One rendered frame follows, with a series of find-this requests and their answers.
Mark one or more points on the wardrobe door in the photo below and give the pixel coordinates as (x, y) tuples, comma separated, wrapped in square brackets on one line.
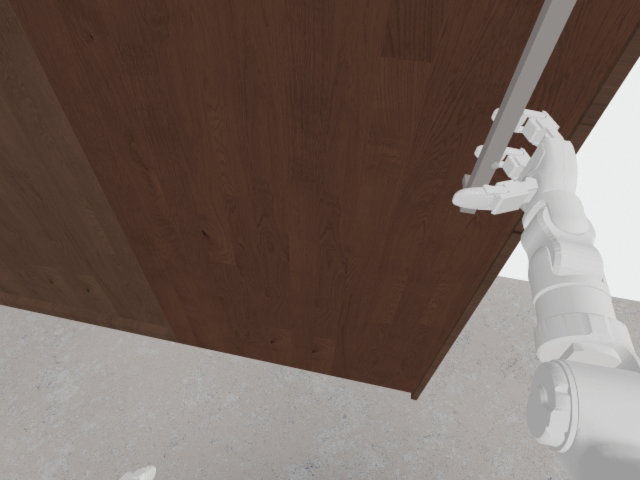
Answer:
[(60, 240), (284, 170)]

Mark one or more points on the robot right hand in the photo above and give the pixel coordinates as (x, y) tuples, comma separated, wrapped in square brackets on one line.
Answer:
[(552, 167)]

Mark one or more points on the right robot upper arm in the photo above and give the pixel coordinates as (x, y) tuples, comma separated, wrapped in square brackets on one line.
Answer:
[(589, 415)]

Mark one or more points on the right robot forearm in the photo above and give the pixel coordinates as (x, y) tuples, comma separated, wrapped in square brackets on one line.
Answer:
[(575, 316)]

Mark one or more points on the handle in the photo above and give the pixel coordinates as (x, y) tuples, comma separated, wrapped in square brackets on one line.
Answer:
[(543, 38)]

